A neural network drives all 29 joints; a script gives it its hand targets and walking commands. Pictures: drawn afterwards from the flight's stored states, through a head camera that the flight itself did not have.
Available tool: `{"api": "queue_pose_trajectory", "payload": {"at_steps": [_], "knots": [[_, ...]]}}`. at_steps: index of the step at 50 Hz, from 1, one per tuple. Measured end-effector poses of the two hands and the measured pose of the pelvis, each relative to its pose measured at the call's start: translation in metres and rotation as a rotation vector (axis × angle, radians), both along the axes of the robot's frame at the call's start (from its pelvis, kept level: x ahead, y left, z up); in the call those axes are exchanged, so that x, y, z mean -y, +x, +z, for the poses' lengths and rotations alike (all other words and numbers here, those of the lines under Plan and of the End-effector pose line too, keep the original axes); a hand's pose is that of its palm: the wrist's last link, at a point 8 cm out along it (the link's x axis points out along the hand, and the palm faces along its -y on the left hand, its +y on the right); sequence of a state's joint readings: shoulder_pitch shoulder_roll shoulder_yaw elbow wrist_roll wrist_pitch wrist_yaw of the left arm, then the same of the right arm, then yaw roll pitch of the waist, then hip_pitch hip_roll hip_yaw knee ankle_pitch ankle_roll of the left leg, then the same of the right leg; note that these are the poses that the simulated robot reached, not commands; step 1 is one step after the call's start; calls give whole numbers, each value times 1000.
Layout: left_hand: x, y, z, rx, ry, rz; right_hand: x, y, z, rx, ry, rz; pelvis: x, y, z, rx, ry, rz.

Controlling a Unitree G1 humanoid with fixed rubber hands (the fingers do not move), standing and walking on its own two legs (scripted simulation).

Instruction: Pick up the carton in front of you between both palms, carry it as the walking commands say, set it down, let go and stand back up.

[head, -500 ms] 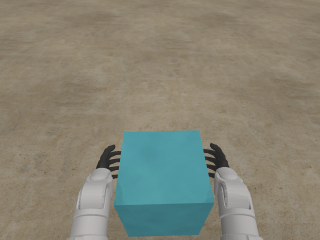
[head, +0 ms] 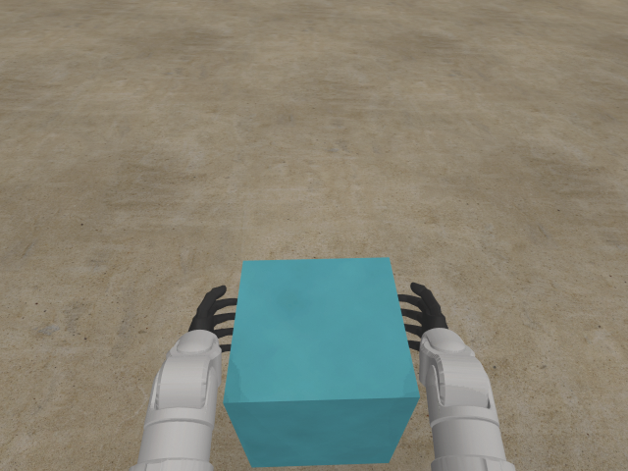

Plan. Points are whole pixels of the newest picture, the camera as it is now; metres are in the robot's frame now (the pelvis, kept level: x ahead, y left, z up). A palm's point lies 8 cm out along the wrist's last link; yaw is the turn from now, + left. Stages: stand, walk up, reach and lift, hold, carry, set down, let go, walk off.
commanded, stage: carry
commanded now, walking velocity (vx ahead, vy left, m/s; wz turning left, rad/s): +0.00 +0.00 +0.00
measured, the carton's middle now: (318, 365) +0.30 -0.01 -0.05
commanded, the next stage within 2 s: hold in 0.30 s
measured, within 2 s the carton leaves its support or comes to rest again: neither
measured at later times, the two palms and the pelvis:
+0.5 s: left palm (210, 344) +0.28 +0.14 +0.04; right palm (444, 350) +0.27 -0.16 +0.04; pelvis -0.01 +0.00 +0.01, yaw -3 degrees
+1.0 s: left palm (192, 348) +0.27 +0.16 +0.04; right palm (436, 373) +0.23 -0.14 +0.05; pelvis -0.04 +0.05 +0.00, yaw -8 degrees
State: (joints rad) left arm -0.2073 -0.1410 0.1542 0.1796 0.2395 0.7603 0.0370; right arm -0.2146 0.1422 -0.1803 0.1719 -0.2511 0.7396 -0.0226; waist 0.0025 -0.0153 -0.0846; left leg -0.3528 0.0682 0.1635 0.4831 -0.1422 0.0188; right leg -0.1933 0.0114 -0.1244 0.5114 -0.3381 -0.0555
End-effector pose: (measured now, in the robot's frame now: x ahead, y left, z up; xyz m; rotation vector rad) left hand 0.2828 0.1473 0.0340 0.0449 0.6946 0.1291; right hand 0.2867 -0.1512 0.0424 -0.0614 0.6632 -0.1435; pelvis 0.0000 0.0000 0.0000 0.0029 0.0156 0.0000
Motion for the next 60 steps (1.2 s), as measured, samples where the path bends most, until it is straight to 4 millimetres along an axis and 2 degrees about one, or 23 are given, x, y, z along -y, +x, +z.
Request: {"api": "queue_pose_trajectory", "payload": {"at_steps": [18,24,31,46,54,60], "knots": [[-1,-1,3,13,0,-3,-1,-3,1,12,2,-5,-3,-4,0,14,2,-4],[7,-7,1,8,2,-35,7,-16,2,5,-16,-23,-3,-5,7,98,9,-58],[18,-3,10,26,-6,-90,16,-32,10,23,-7,-92,-10,-14,7,142,1,-75],[-8,-18,9,18,-29,-87,-10,-49,12,12,-13,-104,-37,-35,4,187,-13,-108],[-7,-8,17,36,-50,-129,-10,-55,16,30,-2,-162,-53,-34,3,189,-16,-161],[1,5,20,30,-68,-161,-4,-54,21,28,3,-209,-57,-27,3,190,-18,-194]]}}
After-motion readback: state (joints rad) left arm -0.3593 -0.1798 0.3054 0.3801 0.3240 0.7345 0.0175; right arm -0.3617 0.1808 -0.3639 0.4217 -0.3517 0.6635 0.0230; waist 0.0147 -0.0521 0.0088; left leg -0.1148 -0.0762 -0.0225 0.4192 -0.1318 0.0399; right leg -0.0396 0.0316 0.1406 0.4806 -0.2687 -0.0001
